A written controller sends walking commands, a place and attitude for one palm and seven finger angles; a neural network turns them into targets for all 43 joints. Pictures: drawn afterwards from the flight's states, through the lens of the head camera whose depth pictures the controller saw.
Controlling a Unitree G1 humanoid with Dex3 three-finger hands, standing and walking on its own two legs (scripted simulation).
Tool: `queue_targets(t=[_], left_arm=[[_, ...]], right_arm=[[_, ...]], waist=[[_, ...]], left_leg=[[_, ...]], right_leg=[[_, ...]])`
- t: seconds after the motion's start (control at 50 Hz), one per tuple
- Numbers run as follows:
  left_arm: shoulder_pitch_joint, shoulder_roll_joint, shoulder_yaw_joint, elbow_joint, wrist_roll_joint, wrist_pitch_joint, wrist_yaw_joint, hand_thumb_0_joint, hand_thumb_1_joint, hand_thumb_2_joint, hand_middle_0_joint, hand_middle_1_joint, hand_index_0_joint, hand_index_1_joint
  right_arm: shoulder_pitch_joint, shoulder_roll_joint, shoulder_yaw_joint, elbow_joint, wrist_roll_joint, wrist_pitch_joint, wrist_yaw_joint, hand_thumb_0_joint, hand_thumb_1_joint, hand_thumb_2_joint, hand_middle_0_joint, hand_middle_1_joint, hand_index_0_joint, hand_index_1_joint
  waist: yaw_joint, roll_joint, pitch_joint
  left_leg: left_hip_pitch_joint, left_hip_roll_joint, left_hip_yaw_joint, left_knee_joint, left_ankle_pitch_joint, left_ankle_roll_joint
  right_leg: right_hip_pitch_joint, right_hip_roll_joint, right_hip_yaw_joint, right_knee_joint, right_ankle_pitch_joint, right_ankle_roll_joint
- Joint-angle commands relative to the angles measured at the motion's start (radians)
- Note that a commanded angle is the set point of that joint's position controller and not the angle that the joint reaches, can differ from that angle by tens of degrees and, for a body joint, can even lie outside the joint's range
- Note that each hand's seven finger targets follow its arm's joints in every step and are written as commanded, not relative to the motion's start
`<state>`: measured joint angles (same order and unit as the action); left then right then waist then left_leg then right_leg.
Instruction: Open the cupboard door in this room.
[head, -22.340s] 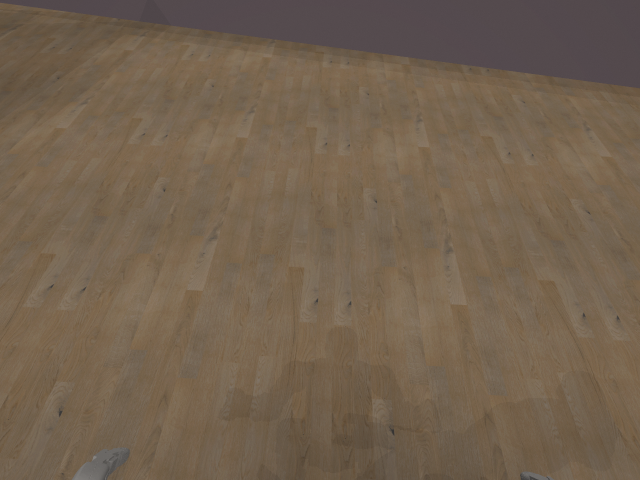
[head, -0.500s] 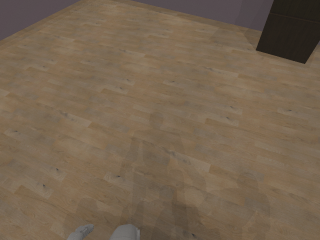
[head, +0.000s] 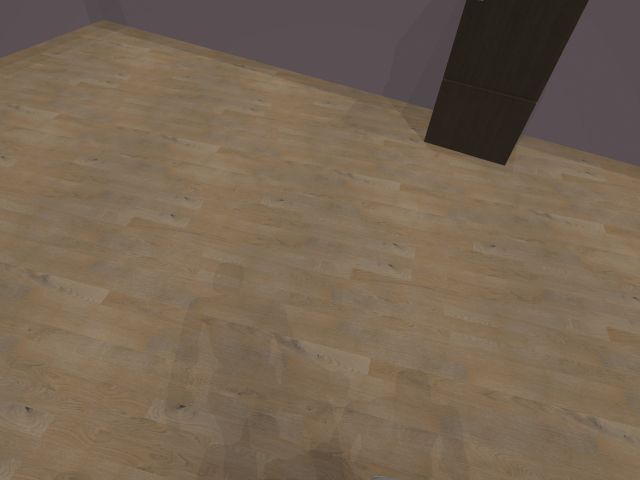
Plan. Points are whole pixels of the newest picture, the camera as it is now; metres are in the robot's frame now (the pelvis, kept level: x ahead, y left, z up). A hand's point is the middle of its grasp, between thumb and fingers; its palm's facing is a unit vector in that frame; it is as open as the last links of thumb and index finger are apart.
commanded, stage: turn or walk to find it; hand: left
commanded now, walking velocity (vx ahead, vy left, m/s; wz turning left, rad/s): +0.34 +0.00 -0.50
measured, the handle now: out of the picture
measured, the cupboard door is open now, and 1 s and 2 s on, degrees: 0 0 0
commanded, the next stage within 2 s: stand and wait in 1.88 s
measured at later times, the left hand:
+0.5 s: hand (307, 365) +0.34 +0.04 -0.17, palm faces -0.26 -0.94 -0.20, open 7.4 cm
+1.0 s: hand (310, 369) +0.34 +0.04 -0.19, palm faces -0.15 -0.98 -0.15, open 7.4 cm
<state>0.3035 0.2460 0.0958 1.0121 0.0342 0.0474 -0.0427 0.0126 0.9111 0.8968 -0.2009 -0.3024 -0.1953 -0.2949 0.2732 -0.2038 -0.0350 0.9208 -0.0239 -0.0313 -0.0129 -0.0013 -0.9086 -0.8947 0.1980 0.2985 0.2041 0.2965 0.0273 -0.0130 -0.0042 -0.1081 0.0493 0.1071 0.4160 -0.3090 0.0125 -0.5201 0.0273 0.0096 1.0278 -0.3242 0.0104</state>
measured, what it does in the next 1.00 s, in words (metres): walks ahead, turning right: right foot, then left foot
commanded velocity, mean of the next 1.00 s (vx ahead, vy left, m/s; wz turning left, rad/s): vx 0.37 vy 0.00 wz -0.15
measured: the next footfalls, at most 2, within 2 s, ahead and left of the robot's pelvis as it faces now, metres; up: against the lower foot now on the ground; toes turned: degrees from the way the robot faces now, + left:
right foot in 0.34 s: +0.25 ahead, -0.17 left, +0.00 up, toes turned -20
left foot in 0.98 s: +0.58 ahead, -0.08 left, +0.00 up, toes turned -7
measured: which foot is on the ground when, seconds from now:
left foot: down 0.00-0.34, up 0.36-0.96, down 0.98-1.00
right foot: up 0.00-0.32, down 0.34-0.98, up 1.00-1.00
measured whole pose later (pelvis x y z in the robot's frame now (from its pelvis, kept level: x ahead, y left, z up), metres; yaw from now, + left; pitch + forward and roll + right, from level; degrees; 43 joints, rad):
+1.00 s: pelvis +0.43 -0.13 -0.03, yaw -15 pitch +1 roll +0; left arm 0.48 0.11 0.02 1.19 0.02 -0.07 0.02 0.01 0.91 0.90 -0.20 -0.30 -0.20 -0.30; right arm 0.06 -0.16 -0.03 0.99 -0.03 -0.05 0.02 0.00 -0.91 -0.90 0.19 0.30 0.20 0.30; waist 0.06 -0.01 0.09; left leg -0.44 0.03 0.15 0.61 -0.16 0.07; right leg 0.04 0.03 -0.08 0.53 -0.49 -0.05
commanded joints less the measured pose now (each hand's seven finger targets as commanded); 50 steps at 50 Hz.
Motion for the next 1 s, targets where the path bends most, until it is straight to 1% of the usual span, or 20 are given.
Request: queue_targets(t=[0.0, 0.04, 0.1, 0.22, 0.24, 0.28, 0.3, 0.32, 0.34, 0.36, 0.42, 0.48, 0.58, 0.74, 0.84, 0.88, 0.92, 0.94, 0.96, 0.98], left_arm=[[-0.087, 0.032, 0.004, -0.105, 0.002, -0.034, -0.010, 0.000, 0.900, 0.900, -0.200, -0.300, -0.200, -0.300], [-0.104, 0.018, -0.001, -0.105, 0.000, -0.032, -0.008, 0.000, 0.900, 0.900, -0.200, -0.300, -0.200, -0.300], [-0.173, -0.001, -0.011, -0.131, -0.003, -0.031, -0.011, 0.000, 0.900, 0.900, -0.200, -0.300, -0.200, -0.300], [-0.343, -0.032, -0.042, -0.171, -0.011, -0.057, -0.015, 0.000, 0.900, 0.900, -0.200, -0.300, -0.200, -0.300], [-0.317, -0.022, -0.043, -0.162, -0.012, -0.064, -0.011, 0.000, 0.900, 0.900, -0.200, -0.300, -0.200, -0.300], [-0.121, 0.006, -0.033, -0.101, -0.010, -0.081, -0.001, 0.000, 0.900, 0.900, -0.200, -0.300, -0.200, -0.300], [0.049, 0.047, -0.020, -0.045, -0.006, -0.093, 0.005, 0.000, 0.900, 0.900, -0.200, -0.300, -0.200, -0.300], [0.188, 0.160, 0.006, 0.004, 0.003, -0.107, 0.019, 0.000, 0.900, 0.900, -0.200, -0.300, -0.200, -0.300], [0.258, 0.257, 0.027, 0.030, -0.013, -0.111, 0.039, 0.000, 0.900, 0.900, -0.200, -0.300, -0.200, -0.300], [0.208, 0.266, 0.032, 0.016, -0.034, -0.099, 0.050, 0.000, 0.900, 0.900, -0.200, -0.300, -0.200, -0.300], [0.000, 0.131, -0.011, -0.015, -0.036, -0.108, 0.048, 0.000, 0.900, 0.900, -0.200, -0.300, -0.200, -0.300], [-0.090, 0.072, -0.031, -0.018, -0.024, -0.121, 0.047, 0.000, 0.900, 0.900, -0.200, -0.300, -0.200, -0.300], [-0.033, 0.035, -0.039, 0.002, -0.024, -0.138, 0.047, 0.000, 0.900, 0.900, -0.200, -0.300, -0.200, -0.300], [0.141, 0.032, -0.050, 0.071, -0.021, -0.154, 0.063, 0.000, 0.900, 0.900, -0.200, -0.300, -0.200, -0.300], [0.212, 0.037, -0.050, 0.109, -0.016, -0.146, 0.076, 0.000, 0.900, 0.900, -0.200, -0.300, -0.200, -0.300], [0.211, 0.042, -0.052, 0.116, -0.016, -0.144, 0.078, 0.000, 0.900, 0.900, -0.200, -0.300, -0.200, -0.300], [0.184, 0.065, -0.050, 0.122, -0.018, -0.148, 0.078, 0.000, 0.900, 0.900, -0.200, -0.300, -0.200, -0.300], [0.157, 0.071, -0.048, 0.120, -0.024, -0.150, 0.076, 0.000, 0.900, 0.900, -0.200, -0.300, -0.200, -0.300], [0.160, 0.039, -0.049, 0.100, -0.036, -0.153, 0.070, 0.000, 0.900, 0.900, -0.200, -0.300, -0.200, -0.300], [0.187, -0.018, -0.069, 0.079, -0.045, -0.158, 0.058, 0.000, 0.900, 0.900, -0.200, -0.300, -0.200, -0.300]], right_arm=[[0.080, -0.136, -0.029, -0.019, 0.005, -0.036, -0.015, 0.000, -0.900, -0.900, 0.200, 0.300, 0.200, 0.300], [0.132, -0.111, -0.024, 0.005, 0.009, -0.044, -0.018, 0.000, -0.900, -0.900, 0.200, 0.300, 0.200, 0.300], [0.190, -0.096, -0.021, 0.039, 0.004, -0.048, -0.019, 0.000, -0.900, -0.900, 0.200, 0.300, 0.200, 0.300], [0.276, -0.107, -0.033, 0.105, -0.012, -0.045, -0.016, 0.000, -0.900, -0.900, 0.200, 0.300, 0.200, 0.300], [0.280, -0.120, -0.036, 0.117, -0.011, -0.043, -0.014, 0.000, -0.900, -0.900, 0.200, 0.300, 0.200, 0.300], [0.233, -0.157, -0.048, 0.115, 0.001, -0.045, -0.013, 0.000, -0.900, -0.900, 0.200, 0.300, 0.200, 0.300], [0.192, -0.172, -0.052, 0.105, 0.010, -0.046, -0.011, 0.000, -0.900, -0.900, 0.200, 0.300, 0.200, 0.300], [0.201, -0.125, -0.043, 0.097, 0.024, -0.047, 0.006, 0.000, -0.900, -0.900, 0.200, 0.300, 0.200, 0.300], [0.234, -0.044, -0.023, 0.066, 0.034, -0.045, 0.003, 0.000, -0.900, -0.900, 0.200, 0.300, 0.200, 0.300], [0.150, -0.065, -0.025, 0.035, 0.038, -0.037, -0.004, 0.000, -0.900, -0.900, 0.200, 0.300, 0.200, 0.300], [0.069, -0.054, -0.033, 0.068, 0.011, -0.025, 0.006, 0.000, -0.900, -0.900, 0.200, 0.300, 0.200, 0.300], [0.178, -0.003, -0.025, 0.114, -0.004, 0.013, 0.010, 0.000, -0.900, -0.900, 0.200, 0.300, 0.200, 0.300], [0.092, -0.018, -0.029, 0.080, -0.007, 0.022, 0.019, 0.000, -0.900, -0.900, 0.200, 0.300, 0.200, 0.300], [-0.185, -0.024, -0.022, 0.003, -0.002, -0.005, 0.039, 0.000, -0.900, -0.900, 0.200, 0.300, 0.200, 0.300], [-0.296, -0.016, -0.009, -0.023, 0.002, -0.017, 0.044, 0.000, -0.900, -0.900, 0.200, 0.300, 0.200, 0.300], [-0.280, -0.016, -0.006, -0.016, 0.000, -0.022, 0.039, 0.000, -0.900, -0.900, 0.200, 0.300, 0.200, 0.300], [-0.112, -0.038, -0.015, 0.039, -0.003, -0.030, 0.025, 0.000, -0.900, -0.900, 0.200, 0.300, 0.200, 0.300], [0.045, -0.084, -0.029, 0.086, -0.007, -0.034, 0.017, 0.000, -0.900, -0.900, 0.200, 0.300, 0.200, 0.300], [0.209, -0.174, -0.052, 0.122, -0.021, -0.040, 0.008, 0.000, -0.900, -0.900, 0.200, 0.300, 0.200, 0.300], [0.300, -0.240, -0.066, 0.156, -0.015, -0.039, 0.004, 0.000, -0.900, -0.900, 0.200, 0.300, 0.200, 0.300]], waist=[[-0.022, 0.106, 0.133], [-0.031, 0.117, 0.131], [-0.045, 0.133, 0.155], [-0.097, 0.171, 0.153], [-0.084, 0.183, 0.119], [0.006, 0.182, -0.012], [0.093, 0.159, -0.109], [0.151, -0.023, -0.224], [0.137, -0.231, -0.347], [0.122, -0.126, -0.299], [0.032, 0.024, -0.034], [-0.062, -0.037, 0.044], [-0.051, -0.103, 0.097], [0.023, -0.054, 0.114], [0.048, -0.060, 0.113], [0.024, -0.059, 0.093], [-0.060, -0.083, -0.012], [-0.130, -0.049, -0.095], [-0.188, 0.098, -0.218], [-0.176, 0.267, -0.291]], left_leg=[[0.039, 0.240, -0.120, -0.256, 0.027, 0.018], [0.087, 0.233, -0.065, -0.227, 0.180, 0.009], [0.115, 0.256, -0.026, -0.205, 0.336, 0.052], [0.205, 0.267, 0.071, -0.125, 0.674, 0.081], [0.212, 0.270, 0.090, -0.060, 0.839, 0.076], [0.227, 0.269, 0.133, 0.132, 1.066, 0.048], [0.147, 0.239, 0.156, 0.330, 0.983, 0.012], [-0.163, 0.185, 0.160, 0.601, 0.590, -0.022], [-0.471, -0.002, 0.077, 0.947, -0.274, -0.071], [-0.515, 0.029, -0.075, 1.046, -0.261, -0.037], [-0.496, 0.126, -0.110, 0.971, -0.022, -0.034], [-0.400, 0.129, -0.080, 0.848, 0.047, -0.049], [-0.506, 0.125, -0.080, 0.721, 0.164, -0.078], [-0.669, 0.099, -0.054, 0.493, 0.177, -0.071], [-0.617, 0.050, 0.006, 0.323, 0.125, -0.038], [-0.492, 0.004, 0.048, 0.236, 0.103, -0.013], [-0.266, -0.057, 0.079, 0.152, 0.120, 0.020], [-0.001, -0.029, 0.034, 0.101, 0.237, 0.044], [0.293, 0.169, -0.194, 0.109, 0.415, 0.125], [0.494, 0.426, -0.513, 0.061, 0.632, 0.256]], right_leg=[[-0.255, -0.068, 0.009, 0.212, 0.141, 0.022], [-0.297, -0.079, -0.005, 0.232, 0.169, 0.027], [-0.336, -0.104, -0.039, 0.172, 0.162, 0.032], [-0.185, -0.078, -0.169, -0.264, 0.083, -0.019], [-0.099, -0.047, -0.194, -0.321, 0.045, -0.039], [0.145, 0.008, -0.215, -0.432, 0.090, -0.075], [0.390, 0.012, -0.204, -0.525, 0.203, -0.089], [0.748, -0.165, 0.000, -0.515, 0.265, -0.148], [0.960, -0.471, 0.503, -0.558, 0.480, -0.276], [0.871, -0.484, 0.497, -0.633, 0.482, -0.306], [0.461, -0.357, 0.276, -0.698, 0.333, -0.199], [0.230, -0.268, 0.097, -0.771, 0.285, -0.151], [0.250, -0.226, 0.079, -0.850, 0.227, -0.137], [0.562, -0.260, 0.101, -0.788, 0.605, -0.167], [0.693, -0.265, 0.075, -0.743, 0.801, -0.163], [0.679, -0.256, 0.048, -0.676, 0.975, -0.151], [0.659, -0.234, 0.004, -0.479, 1.157, -0.121], [0.515, -0.214, -0.012, -0.293, 1.045, -0.089], [0.264, -0.117, -0.075, -0.046, 0.658, -0.047], [-0.006, 0.005, -0.077, 0.273, -0.193, -0.036]])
